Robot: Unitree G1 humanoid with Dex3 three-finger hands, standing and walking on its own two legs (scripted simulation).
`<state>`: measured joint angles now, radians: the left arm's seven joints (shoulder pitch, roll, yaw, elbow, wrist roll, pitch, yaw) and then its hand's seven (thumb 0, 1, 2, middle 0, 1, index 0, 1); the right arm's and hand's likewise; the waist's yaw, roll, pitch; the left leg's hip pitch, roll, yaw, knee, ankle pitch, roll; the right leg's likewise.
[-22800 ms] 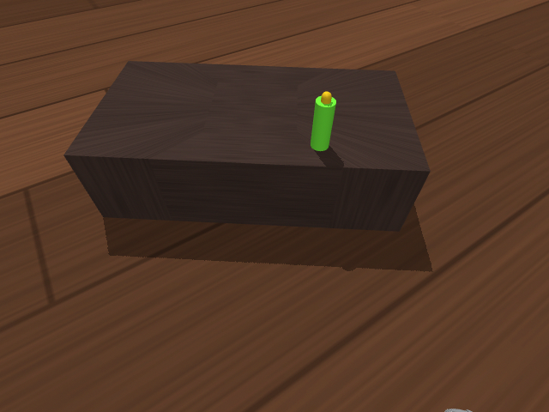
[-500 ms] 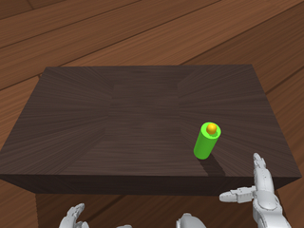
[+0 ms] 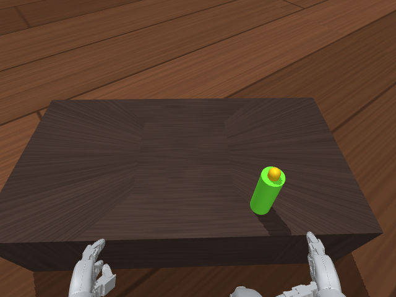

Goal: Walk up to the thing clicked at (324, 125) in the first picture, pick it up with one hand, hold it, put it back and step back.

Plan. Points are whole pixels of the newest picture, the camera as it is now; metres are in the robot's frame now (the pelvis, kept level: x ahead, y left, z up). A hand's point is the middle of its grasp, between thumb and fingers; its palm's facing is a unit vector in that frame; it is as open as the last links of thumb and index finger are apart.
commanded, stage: home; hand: right
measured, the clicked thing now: (267, 189) +0.46 -0.22 -0.23
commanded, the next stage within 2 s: stand in 1.74 s
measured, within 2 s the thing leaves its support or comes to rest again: neither
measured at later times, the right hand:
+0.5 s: hand out of the picture +0.10 -0.26 -0.11, palm faces -0.02 +0.93 -0.37, open 17.4 cm
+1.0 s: hand out of the picture +0.03 -0.28 -0.11, palm faces -0.04 +0.93 -0.37, open 17.3 cm
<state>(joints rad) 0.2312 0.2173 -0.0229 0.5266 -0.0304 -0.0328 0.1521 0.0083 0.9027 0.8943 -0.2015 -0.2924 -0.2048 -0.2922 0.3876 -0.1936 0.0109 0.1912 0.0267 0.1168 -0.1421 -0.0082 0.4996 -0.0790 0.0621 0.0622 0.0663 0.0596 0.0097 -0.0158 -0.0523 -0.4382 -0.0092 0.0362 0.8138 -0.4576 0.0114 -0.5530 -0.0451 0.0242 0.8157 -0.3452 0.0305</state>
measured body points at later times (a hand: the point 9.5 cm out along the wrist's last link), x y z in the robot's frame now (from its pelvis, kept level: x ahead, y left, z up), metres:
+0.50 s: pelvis +0.02 -0.02 +0.03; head +0.01 -0.01 +0.48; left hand +0.08 +0.26 -0.11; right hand +0.10 -0.31 -0.09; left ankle -0.02 +0.11 -0.70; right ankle +0.04 -0.14 -0.70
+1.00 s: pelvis -0.01 -0.02 +0.04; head -0.03 -0.02 +0.49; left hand +0.04 +0.27 -0.10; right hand +0.03 -0.32 -0.09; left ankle -0.02 +0.11 -0.70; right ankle +0.04 -0.14 -0.70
